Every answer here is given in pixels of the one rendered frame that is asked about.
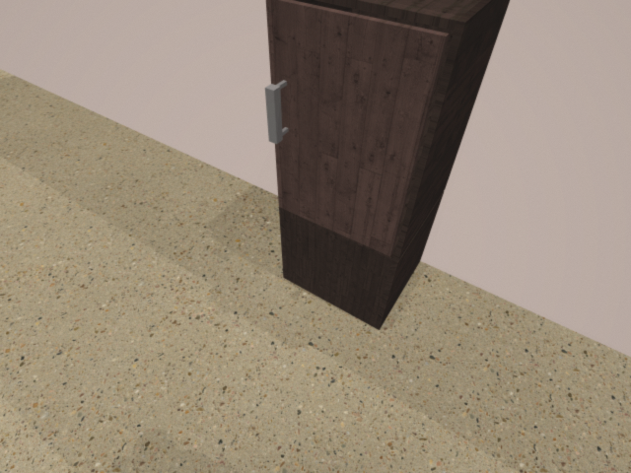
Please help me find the cupboard door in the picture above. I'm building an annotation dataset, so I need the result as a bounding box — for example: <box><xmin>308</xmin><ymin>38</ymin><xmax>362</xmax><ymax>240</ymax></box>
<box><xmin>266</xmin><ymin>0</ymin><xmax>449</xmax><ymax>256</ymax></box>

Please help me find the handle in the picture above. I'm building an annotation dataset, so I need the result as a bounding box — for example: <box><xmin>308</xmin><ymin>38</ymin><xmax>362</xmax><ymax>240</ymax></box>
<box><xmin>265</xmin><ymin>80</ymin><xmax>289</xmax><ymax>144</ymax></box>

